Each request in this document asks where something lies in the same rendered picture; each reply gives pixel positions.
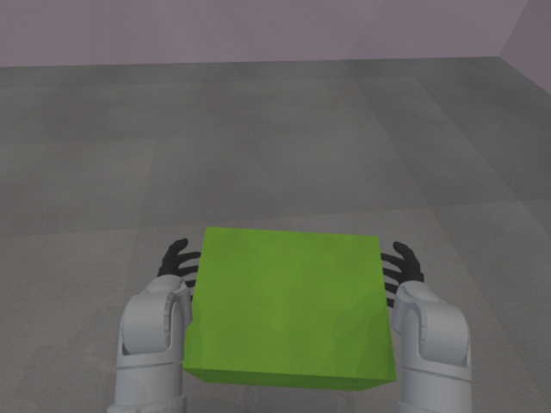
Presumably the left robot forearm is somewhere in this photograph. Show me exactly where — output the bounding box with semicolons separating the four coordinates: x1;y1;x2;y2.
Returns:
107;274;193;413

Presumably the right robot forearm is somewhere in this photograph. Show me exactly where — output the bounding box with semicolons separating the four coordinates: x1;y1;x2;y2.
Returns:
391;280;473;413

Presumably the carton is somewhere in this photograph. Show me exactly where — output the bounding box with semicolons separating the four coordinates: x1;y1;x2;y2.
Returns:
181;226;397;391

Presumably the left robot hand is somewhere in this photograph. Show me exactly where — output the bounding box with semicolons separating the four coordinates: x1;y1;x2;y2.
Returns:
158;238;201;302

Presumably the right robot hand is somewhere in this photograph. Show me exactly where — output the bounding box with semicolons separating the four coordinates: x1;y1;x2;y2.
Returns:
381;242;424;308

